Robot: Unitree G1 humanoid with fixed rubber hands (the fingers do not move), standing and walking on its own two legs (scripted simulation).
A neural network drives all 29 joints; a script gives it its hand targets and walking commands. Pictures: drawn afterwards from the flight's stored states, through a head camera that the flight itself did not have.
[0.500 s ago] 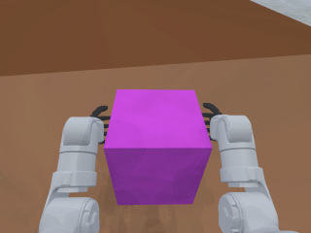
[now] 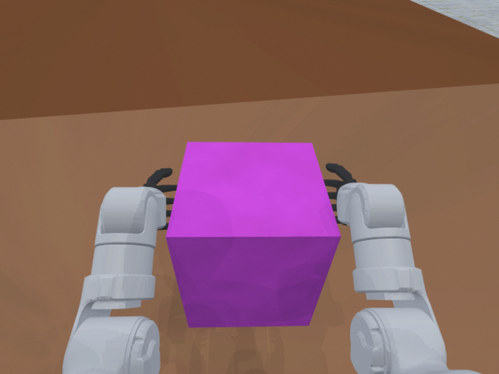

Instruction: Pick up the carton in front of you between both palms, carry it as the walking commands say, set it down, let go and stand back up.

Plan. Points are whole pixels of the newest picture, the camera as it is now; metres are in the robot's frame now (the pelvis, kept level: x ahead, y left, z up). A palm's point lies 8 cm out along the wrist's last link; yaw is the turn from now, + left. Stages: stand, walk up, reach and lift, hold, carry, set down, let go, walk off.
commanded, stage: carry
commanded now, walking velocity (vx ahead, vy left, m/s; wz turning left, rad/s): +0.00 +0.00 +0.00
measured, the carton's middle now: (249, 236) +0.34 +0.00 +0.06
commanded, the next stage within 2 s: none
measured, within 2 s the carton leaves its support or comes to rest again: neither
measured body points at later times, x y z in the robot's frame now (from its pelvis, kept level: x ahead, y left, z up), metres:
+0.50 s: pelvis +0.00 +0.00 +0.00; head -0.02 +0.00 +0.45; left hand +0.35 +0.15 +0.12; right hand +0.36 -0.16 +0.13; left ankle +0.04 +0.10 -0.73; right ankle +0.04 -0.09 -0.74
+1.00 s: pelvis +0.07 +0.00 +0.01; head +0.05 +0.01 +0.46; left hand +0.44 +0.15 +0.18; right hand +0.43 -0.16 +0.18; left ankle +0.03 +0.10 -0.73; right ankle +0.08 -0.11 -0.69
